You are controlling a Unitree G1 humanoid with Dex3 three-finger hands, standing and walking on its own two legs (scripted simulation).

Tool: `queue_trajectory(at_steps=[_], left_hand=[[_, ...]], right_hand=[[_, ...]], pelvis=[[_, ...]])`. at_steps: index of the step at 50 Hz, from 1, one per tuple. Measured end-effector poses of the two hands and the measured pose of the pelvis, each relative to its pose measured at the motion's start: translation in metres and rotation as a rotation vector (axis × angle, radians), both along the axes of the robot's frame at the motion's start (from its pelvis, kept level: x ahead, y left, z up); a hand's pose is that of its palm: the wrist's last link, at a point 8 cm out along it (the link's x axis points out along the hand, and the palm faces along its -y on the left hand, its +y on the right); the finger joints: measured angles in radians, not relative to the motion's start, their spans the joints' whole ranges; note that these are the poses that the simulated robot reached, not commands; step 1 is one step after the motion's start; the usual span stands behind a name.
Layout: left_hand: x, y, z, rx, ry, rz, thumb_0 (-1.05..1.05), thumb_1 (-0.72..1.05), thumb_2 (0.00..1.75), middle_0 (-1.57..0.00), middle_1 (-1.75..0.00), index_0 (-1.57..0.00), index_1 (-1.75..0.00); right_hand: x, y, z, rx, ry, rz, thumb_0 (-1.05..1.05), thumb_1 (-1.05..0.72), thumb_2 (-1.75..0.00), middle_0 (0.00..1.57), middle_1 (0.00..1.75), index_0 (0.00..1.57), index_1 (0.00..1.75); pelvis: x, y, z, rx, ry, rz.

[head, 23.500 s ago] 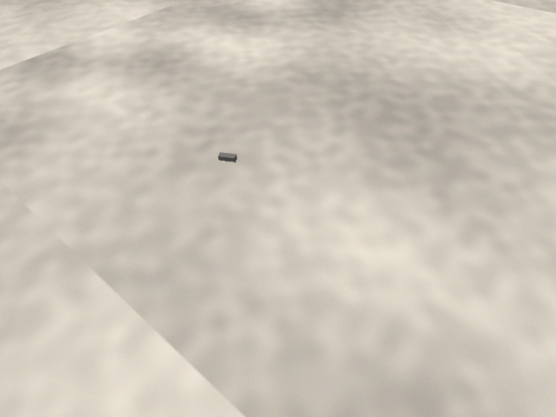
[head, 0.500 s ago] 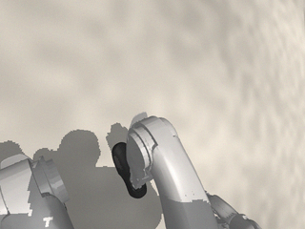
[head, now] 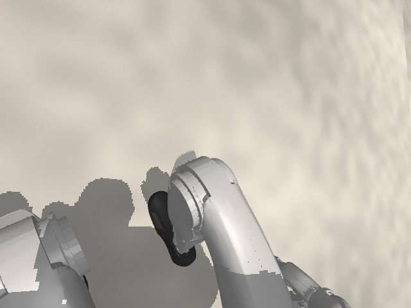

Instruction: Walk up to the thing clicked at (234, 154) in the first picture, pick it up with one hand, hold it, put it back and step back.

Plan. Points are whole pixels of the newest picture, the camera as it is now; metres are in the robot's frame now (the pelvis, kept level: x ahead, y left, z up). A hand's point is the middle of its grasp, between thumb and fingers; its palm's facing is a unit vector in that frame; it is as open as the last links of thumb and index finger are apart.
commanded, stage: close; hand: left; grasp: from above
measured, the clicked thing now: out of the picture +0.46 +0.36 -0.29
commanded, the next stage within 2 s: settle in 0.46 s
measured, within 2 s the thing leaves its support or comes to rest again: leaves its support in 0.86 s
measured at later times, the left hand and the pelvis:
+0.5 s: hand out of the picture +0.45 +0.34 -0.26, palm faces -0.44 -0.14 -0.89, open 6.7 cm; pelvis +0.00 +0.00 +0.00, yaw +0 degrees
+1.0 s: hand out of the picture +0.46 +0.37 -0.23, palm faces -0.41 -0.12 -0.90, open 6.5 cm; pelvis +0.00 +0.00 +0.00, yaw +0 degrees
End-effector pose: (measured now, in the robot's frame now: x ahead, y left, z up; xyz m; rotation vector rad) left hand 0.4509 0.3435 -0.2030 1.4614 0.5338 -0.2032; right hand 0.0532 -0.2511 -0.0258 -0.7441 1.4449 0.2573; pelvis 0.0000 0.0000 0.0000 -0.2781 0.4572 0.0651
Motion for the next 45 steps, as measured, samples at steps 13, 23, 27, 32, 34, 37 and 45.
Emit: queue_trajectory(at_steps=[13,23,27,32,34,37,45], left_hand=[[0.007,0.000,0.002,0.000,0.002,0.029,0.00,0.48,0.20,-0.80,-0.40,-0.86,-0.34],[0.008,0.003,0.003,-0.014,-0.002,0.028,0.00,0.54,0.12,-0.87,-0.31,-0.91,-0.25],[0.006,0.005,0.004,-0.015,-0.001,0.026,0.00,0.55,0.09,-0.89,-0.28,-0.93,-0.22],[0.006,0.006,0.004,-0.014,0.000,0.021,0.00,0.55,0.07,-0.91,-0.25,-0.95,-0.19],[0.007,0.006,0.004,-0.014,0.003,0.019,0.00,0.54,0.06,-0.92,-0.24,-0.96,-0.18],[0.008,0.006,0.004,-0.011,0.007,0.018,0.00,0.54,0.05,-0.94,-0.22,-0.98,-0.17],[0.007,0.016,0.013,0.007,-0.005,0.042,0.00,0.54,0.02,-0.97,-0.18,-1.01,-0.13]], right_hand=[[-0.003,-0.002,0.001,-0.002,0.008,-0.017,0.00,-0.90,-0.90,0.20,0.30,0.20,0.30],[0.004,-0.002,0.002,-0.013,-0.003,-0.007,0.00,-0.90,-0.90,0.20,0.30,0.20,0.30],[0.007,-0.003,0.003,-0.021,-0.006,0.001,0.00,-0.90,-0.90,0.20,0.30,0.20,0.30],[0.009,-0.003,0.002,-0.025,-0.008,0.008,0.00,-0.90,-0.90,0.20,0.30,0.20,0.30],[0.010,-0.003,0.003,-0.025,-0.010,0.008,0.00,-0.90,-0.90,0.20,0.30,0.20,0.30],[0.010,-0.002,0.003,-0.024,-0.010,0.001,0.00,-0.91,-0.90,0.20,0.30,0.20,0.30],[0.012,-0.004,0.003,-0.016,-0.008,-0.010,0.00,-0.91,-0.90,0.20,0.30,0.20,0.30]], pelvis=[[0.001,0.000,0.002,-0.001,0.013,-0.002],[0.001,0.000,0.002,-0.004,0.011,0.000],[0.001,0.001,0.002,-0.006,0.011,-0.001],[0.001,0.001,0.002,-0.005,0.009,0.000],[0.001,0.001,0.002,-0.005,0.010,0.000],[0.001,0.002,0.002,-0.005,0.014,0.000],[0.004,0.000,0.004,-0.005,0.034,0.003]])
